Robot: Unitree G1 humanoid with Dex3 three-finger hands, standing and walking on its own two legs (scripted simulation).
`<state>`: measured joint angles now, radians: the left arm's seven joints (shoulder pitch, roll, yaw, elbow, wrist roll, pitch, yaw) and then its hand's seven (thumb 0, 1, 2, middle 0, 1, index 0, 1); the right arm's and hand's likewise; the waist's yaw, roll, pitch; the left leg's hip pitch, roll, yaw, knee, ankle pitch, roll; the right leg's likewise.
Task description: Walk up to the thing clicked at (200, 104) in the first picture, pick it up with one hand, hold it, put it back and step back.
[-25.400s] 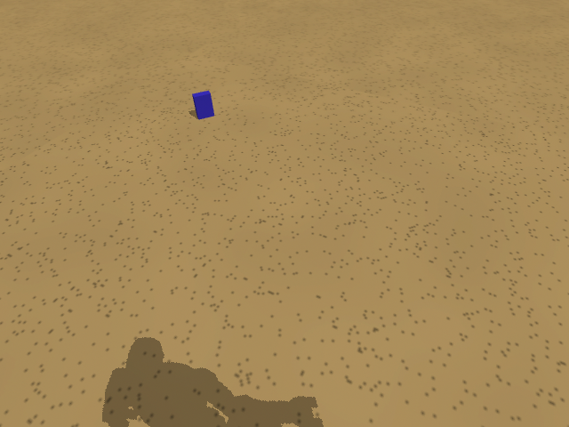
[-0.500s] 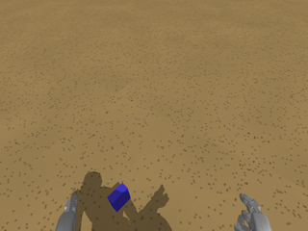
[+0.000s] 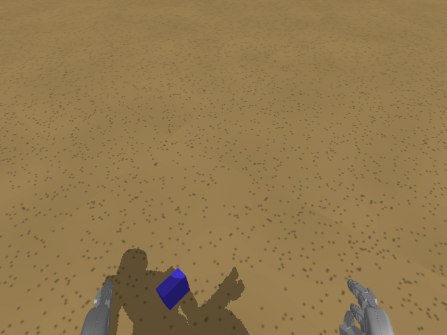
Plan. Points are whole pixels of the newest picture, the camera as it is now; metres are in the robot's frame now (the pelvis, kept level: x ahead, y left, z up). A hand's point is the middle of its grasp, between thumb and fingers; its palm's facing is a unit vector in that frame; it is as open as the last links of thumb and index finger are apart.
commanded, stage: home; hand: left
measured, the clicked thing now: (173, 289) +0.43 +0.22 -0.65
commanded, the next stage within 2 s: stand in 0.38 s
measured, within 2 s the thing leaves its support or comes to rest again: neither
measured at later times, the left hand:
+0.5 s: hand out of the picture +0.16 +0.18 -0.06, palm faces +0.10 -0.96 -0.27, open 17.4 cm
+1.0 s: hand out of the picture +0.12 +0.23 -0.11, palm faces -0.03 -0.94 -0.33, open 8.3 cm
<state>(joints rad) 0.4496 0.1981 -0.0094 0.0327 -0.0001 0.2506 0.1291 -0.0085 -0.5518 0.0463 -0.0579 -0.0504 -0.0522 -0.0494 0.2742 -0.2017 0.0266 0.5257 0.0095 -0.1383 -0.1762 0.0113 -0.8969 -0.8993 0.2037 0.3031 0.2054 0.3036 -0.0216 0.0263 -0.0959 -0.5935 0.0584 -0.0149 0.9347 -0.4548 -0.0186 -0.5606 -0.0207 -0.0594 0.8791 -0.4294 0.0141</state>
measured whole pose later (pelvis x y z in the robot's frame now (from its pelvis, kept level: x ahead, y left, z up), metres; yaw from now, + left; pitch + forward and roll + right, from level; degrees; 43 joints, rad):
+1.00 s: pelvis -0.01 +0.00 +0.02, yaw +0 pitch +0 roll +0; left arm 0.25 0.32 0.01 0.65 0.05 0.02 0.01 0.00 0.72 0.86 -0.21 -0.29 -0.20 -0.29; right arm 0.19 -0.29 -0.02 0.82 -0.06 -0.02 -0.01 0.01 -0.90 -0.90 0.21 0.30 0.21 0.30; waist 0.01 -0.02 0.01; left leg -0.40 0.02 0.02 0.78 -0.38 0.00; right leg -0.40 -0.05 -0.03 0.78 -0.38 0.02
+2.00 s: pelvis -0.01 +0.00 +0.05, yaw +0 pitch -4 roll +0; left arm 0.14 0.33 -0.01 1.16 0.02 -0.01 0.00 0.01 0.91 0.90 -0.21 -0.30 -0.20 -0.30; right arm 0.14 -0.33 -0.01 1.16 -0.02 0.00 0.00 0.00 -0.90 -0.90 0.20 0.30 0.20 0.30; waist 0.00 0.01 0.06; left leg -0.13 0.02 0.03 0.35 -0.16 -0.01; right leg -0.13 -0.04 -0.04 0.36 -0.16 0.02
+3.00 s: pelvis +0.01 +0.00 +0.06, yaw -1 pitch -3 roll +0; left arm 0.10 0.33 0.01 1.14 0.02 -0.01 0.00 0.01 0.91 0.90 -0.21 -0.30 -0.20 -0.30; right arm 0.10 -0.33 -0.01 1.15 -0.02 0.00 0.00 0.00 -0.90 -0.90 0.20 0.30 0.20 0.30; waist -0.01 0.00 0.05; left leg -0.07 0.03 0.04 0.29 -0.17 -0.02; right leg -0.09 -0.03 -0.02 0.31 -0.17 0.02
